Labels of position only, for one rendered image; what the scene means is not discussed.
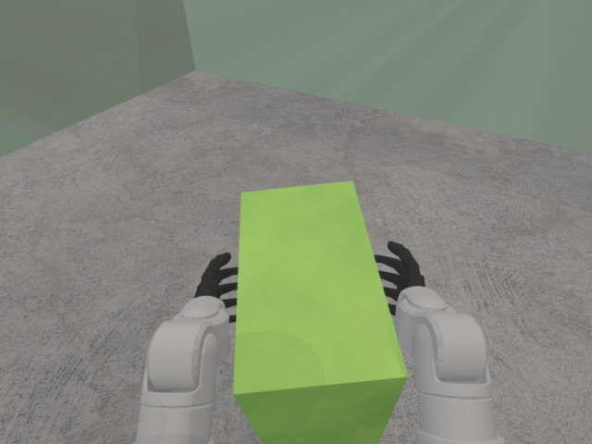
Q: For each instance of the right robot forearm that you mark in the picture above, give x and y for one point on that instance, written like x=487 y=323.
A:
x=451 y=370

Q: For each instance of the left robot hand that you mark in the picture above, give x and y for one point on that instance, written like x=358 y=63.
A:
x=212 y=276

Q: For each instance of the carton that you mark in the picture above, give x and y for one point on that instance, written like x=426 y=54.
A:
x=317 y=358

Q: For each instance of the right robot hand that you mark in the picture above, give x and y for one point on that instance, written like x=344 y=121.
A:
x=407 y=267

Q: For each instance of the left robot forearm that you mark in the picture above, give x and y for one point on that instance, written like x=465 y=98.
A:
x=179 y=382

